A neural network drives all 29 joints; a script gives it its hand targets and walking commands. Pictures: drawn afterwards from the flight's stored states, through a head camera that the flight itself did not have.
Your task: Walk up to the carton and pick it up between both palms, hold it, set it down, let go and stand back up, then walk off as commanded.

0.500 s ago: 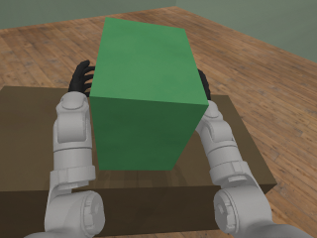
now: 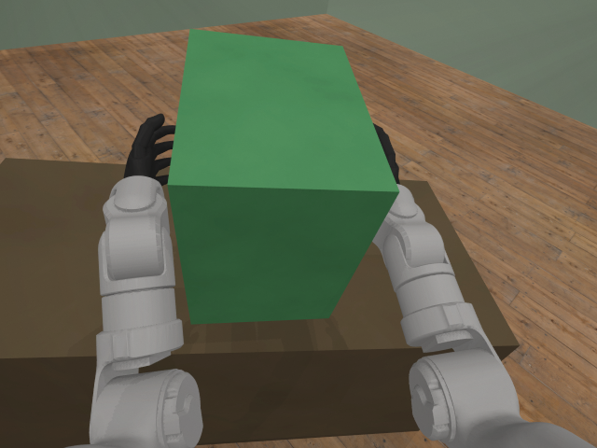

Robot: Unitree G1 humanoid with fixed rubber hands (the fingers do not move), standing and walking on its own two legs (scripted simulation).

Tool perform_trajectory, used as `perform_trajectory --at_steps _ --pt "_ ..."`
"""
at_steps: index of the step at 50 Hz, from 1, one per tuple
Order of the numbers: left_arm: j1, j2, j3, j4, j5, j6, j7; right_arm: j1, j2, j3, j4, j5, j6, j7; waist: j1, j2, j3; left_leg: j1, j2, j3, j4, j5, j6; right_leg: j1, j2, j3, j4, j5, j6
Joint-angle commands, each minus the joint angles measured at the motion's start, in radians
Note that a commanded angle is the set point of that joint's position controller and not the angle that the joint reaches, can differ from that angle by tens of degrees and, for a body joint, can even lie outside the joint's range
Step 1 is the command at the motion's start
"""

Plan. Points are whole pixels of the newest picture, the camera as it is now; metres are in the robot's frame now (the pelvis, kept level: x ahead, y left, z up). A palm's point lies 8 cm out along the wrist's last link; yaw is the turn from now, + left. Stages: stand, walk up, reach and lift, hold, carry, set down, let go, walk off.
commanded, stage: hold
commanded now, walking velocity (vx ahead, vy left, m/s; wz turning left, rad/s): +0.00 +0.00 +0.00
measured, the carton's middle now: (265, 187) +0.41 +0.01 +0.16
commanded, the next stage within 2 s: none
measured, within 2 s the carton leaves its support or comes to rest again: neither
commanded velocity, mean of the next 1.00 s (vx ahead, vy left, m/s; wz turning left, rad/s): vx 0.00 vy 0.00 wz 0.00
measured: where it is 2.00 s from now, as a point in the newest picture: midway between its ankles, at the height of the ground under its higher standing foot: outside the picture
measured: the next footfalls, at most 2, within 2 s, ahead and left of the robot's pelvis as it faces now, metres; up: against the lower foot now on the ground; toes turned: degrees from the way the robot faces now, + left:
none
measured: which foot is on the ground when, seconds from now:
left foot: down 0.00-1.00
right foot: down 0.00-1.00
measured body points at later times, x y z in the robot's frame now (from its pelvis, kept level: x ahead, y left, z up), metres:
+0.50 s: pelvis +0.00 -0.01 +0.00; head -0.04 +0.02 +0.45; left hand +0.38 +0.16 +0.20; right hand +0.38 -0.14 +0.20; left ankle +0.03 +0.10 -0.75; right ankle +0.03 -0.11 -0.75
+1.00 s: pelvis +0.01 +0.00 +0.00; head -0.03 +0.03 +0.45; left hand +0.39 +0.14 +0.21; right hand +0.39 -0.15 +0.20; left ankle +0.03 +0.10 -0.75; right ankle +0.03 -0.11 -0.75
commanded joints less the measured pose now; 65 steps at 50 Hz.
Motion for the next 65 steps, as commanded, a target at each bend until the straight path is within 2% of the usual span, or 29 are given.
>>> perform_trajectory --at_steps 1,5,6,7,10,11,12,14,17,18,20,22,27,32,34,36,38,39,42,45,46,48,53,56,59,61,62,63,65 --pt "-0.553 -0.475 -0.469 -0.021 -0.147 -0.039 -0.121 -0.654 0.425 0.270 -0.228 0.026 -0.088 0.113 -0.045 0.180 -0.399 0.004 0.010 0.030 -0.075 0.047 -0.036 0.123 0.031 -0.025 0.001 0.053 0.019" --pt "-0.473 -0.468 -0.423 -0.052 -0.135 -0.034 -0.141 -0.627 0.452 0.326 -0.288 0.057 -0.078 0.099 -0.021 0.125 -0.419 -0.005 -0.016 0.049 -0.055 0.193 -0.016 0.209 0.035 -0.025 0.009 0.183 0.028" --pt "-0.473 -0.421 -0.380 -0.018 -0.109 -0.026 -0.146 -0.651 0.451 0.335 -0.269 0.042 -0.067 0.093 -0.001 0.101 -0.386 -0.029 -0.030 0.062 -0.062 0.132 0.003 0.213 0.024 -0.015 -0.002 0.120 0.034" --pt "-0.488 -0.423 -0.374 0.004 -0.107 -0.022 -0.151 -0.667 0.455 0.330 -0.265 0.039 -0.066 0.094 -0.006 0.081 -0.366 -0.048 -0.028 0.063 -0.074 0.101 0.010 0.203 0.024 -0.020 0.000 0.105 0.038" --pt "-0.496 -0.415 -0.360 -0.023 -0.124 -0.030 -0.161 -0.656 0.482 0.356 -0.302 0.054 -0.061 0.083 0.003 0.057 -0.380 -0.033 -0.032 0.063 -0.064 0.163 0.014 0.222 0.024 -0.011 0.008 0.189 0.041" --pt "-0.452 -0.433 -0.363 -0.060 -0.113 -0.028 -0.169 -0.650 0.505 0.395 -0.362 0.085 -0.070 0.077 0.006 0.062 -0.424 -0.006 -0.040 0.071 -0.045 0.235 0.011 0.259 0.024 -0.011 0.021 0.299 0.050" --pt "-0.473 -0.409 -0.345 -0.039 -0.114 -0.026 -0.168 -0.675 0.488 0.387 -0.344 0.080 -0.064 0.073 0.016 0.054 -0.380 -0.030 -0.040 0.068 -0.056 0.182 0.009 0.241 0.023 -0.014 0.018 0.235 0.050" --pt "-0.487 -0.397 -0.346 -0.053 -0.127 -0.036 -0.166 -0.687 0.519 0.427 -0.389 0.089 -0.065 0.063 0.026 0.017 -0.429 -0.043 -0.041 0.061 -0.047 0.199 0.020 0.277 0.022 -0.006 0.032 0.305 0.061" --pt "-0.490 -0.396 -0.356 -0.051 -0.133 -0.040 -0.175 -0.626 0.510 0.404 -0.360 0.069 -0.052 0.054 0.002 0.031 -0.404 -0.005 -0.043 0.067 -0.047 0.195 0.011 0.239 0.017 -0.006 0.022 0.285 0.057" --pt "-0.503 -0.381 -0.350 -0.052 -0.136 -0.043 -0.180 -0.636 0.524 0.410 -0.375 0.075 -0.051 0.055 0.011 0.020 -0.399 -0.020 -0.043 0.067 -0.050 0.178 0.017 0.231 0.016 -0.004 0.022 0.278 0.061" --pt "-0.506 -0.385 -0.349 -0.050 -0.111 -0.031 -0.170 -0.593 0.485 0.382 -0.289 0.067 -0.036 0.062 0.009 0.070 -0.380 -0.013 -0.034 0.060 -0.064 0.148 0.013 0.191 0.027 -0.018 0.012 0.166 0.044" --pt "-0.515 -0.389 -0.369 -0.067 -0.127 -0.032 -0.176 -0.599 0.503 0.370 -0.324 0.054 -0.047 0.061 0.000 0.092 -0.398 -0.002 -0.038 0.076 -0.061 0.139 0.012 0.190 0.016 -0.016 0.002 0.151 0.046" --pt "-0.578 -0.455 -0.466 -0.091 -0.178 -0.041 -0.172 -0.615 0.491 0.319 -0.299 0.027 -0.060 0.070 -0.056 0.163 -0.375 -0.030 -0.027 0.068 -0.068 0.082 -0.025 0.170 0.020 -0.016 0.006 0.097 0.027" --pt "-0.604 -0.477 -0.500 -0.041 -0.187 -0.052 -0.147 -0.664 0.441 0.262 -0.259 -0.008 -0.086 0.092 -0.064 0.214 -0.405 -0.037 0.008 0.037 -0.087 0.019 -0.045 0.125 0.035 -0.040 0.015 0.024 0.013" --pt "-0.613 -0.480 -0.488 -0.032 -0.178 -0.054 -0.139 -0.666 0.435 0.247 -0.223 -0.006 -0.088 0.106 -0.053 0.206 -0.402 -0.038 0.019 0.032 -0.098 0.006 -0.040 0.112 0.037 -0.042 0.018 0.022 0.013" --pt "-0.561 -0.461 -0.430 -0.009 -0.147 -0.049 -0.142 -0.658 0.432 0.269 -0.219 -0.006 -0.087 0.113 -0.027 0.156 -0.383 -0.052 0.012 0.045 -0.108 -0.001 -0.020 0.142 0.035 -0.041 0.018 0.027 0.020" --pt "-0.512 -0.466 -0.426 -0.031 -0.145 -0.040 -0.136 -0.648 0.436 0.300 -0.265 0.015 -0.093 0.115 -0.018 0.132 -0.446 -0.015 0.013 0.039 -0.087 0.099 -0.018 0.179 0.041 -0.042 0.023 0.123 0.021" --pt "-0.498 -0.459 -0.395 0.024 -0.128 -0.032 -0.146 -0.667 0.430 0.297 -0.245 0.010 -0.086 0.111 -0.015 0.116 -0.382 -0.022 0.002 0.047 -0.091 0.087 -0.013 0.172 0.037 -0.040 0.007 0.090 0.021" --pt "-0.493 -0.444 -0.368 -0.018 -0.109 -0.030 -0.153 -0.633 0.436 0.325 -0.240 0.046 -0.082 0.105 0.003 0.099 -0.410 0.039 -0.008 0.049 -0.066 0.211 -0.016 0.178 0.044 -0.041 0.008 0.144 0.026" --pt "-0.434 -0.450 -0.385 -0.117 -0.128 -0.025 -0.146 -0.615 0.453 0.389 -0.358 0.099 -0.086 0.094 0.020 0.091 -0.467 0.102 -0.012 0.055 -0.018 0.404 -0.025 0.212 0.057 -0.040 0.023 0.285 0.024" --pt "-0.449 -0.446 -0.390 -0.116 -0.138 -0.022 -0.154 -0.614 0.464 0.385 -0.356 0.099 -0.081 0.086 0.004 0.074 -0.467 0.108 -0.017 0.063 -0.012 0.402 -0.025 0.218 0.055 -0.032 0.014 0.289 0.029" --pt "-0.453 -0.431 -0.387 -0.144 -0.122 -0.019 -0.154 -0.600 0.463 0.408 -0.372 0.108 -0.078 0.078 0.012 0.094 -0.448 0.089 -0.023 0.065 -0.014 0.404 -0.028 0.234 0.050 -0.033 0.028 0.310 0.030" --pt "-0.445 -0.418 -0.411 -0.121 -0.114 0.000 -0.176 -0.545 0.452 0.376 -0.311 0.069 -0.045 0.072 -0.018 0.113 -0.305 0.025 -0.028 0.074 -0.045 0.264 -0.027 0.215 0.031 -0.021 0.004 0.205 0.024" --pt "-0.454 -0.416 -0.439 -0.168 -0.140 -0.006 -0.182 -0.550 0.479 0.385 -0.383 0.053 -0.055 0.063 -0.032 0.097 -0.345 0.032 -0.034 0.079 -0.041 0.230 -0.017 0.221 0.019 -0.020 0.009 0.233 0.037" --pt "-0.504 -0.444 -0.520 -0.217 -0.193 -0.025 -0.168 -0.558 0.486 0.386 -0.421 0.059 -0.069 0.060 -0.057 0.148 -0.426 0.052 -0.033 0.062 -0.014 0.297 -0.040 0.206 0.030 -0.026 0.025 0.274 0.037" --pt "-0.535 -0.431 -0.515 -0.213 -0.187 -0.029 -0.162 -0.577 0.474 0.385 -0.404 0.062 -0.069 0.063 -0.054 0.186 -0.413 0.045 -0.031 0.059 -0.020 0.266 -0.046 0.191 0.027 -0.022 0.018 0.226 0.029" --pt "-0.522 -0.419 -0.491 -0.173 -0.175 -0.028 -0.167 -0.601 0.471 0.373 -0.401 0.036 -0.069 0.063 -0.054 0.159 -0.399 0.029 -0.038 0.065 -0.027 0.209 -0.034 0.195 0.018 -0.031 0.015 0.196 0.032" --pt "-0.541 -0.443 -0.513 -0.185 -0.185 -0.030 -0.159 -0.612 0.479 0.360 -0.406 0.042 -0.076 0.070 -0.047 0.179 -0.455 0.030 -0.029 0.064 -0.031 0.195 -0.039 0.184 0.025 -0.033 0.015 0.169 0.025" --pt "-0.544 -0.411 -0.458 -0.101 -0.168 -0.032 -0.158 -0.596 0.442 0.314 -0.311 -0.003 -0.064 0.082 -0.046 0.154 -0.365 -0.033 -0.017 0.060 -0.081 0.049 -0.022 0.150 0.020 -0.035 0.003 0.048 0.020"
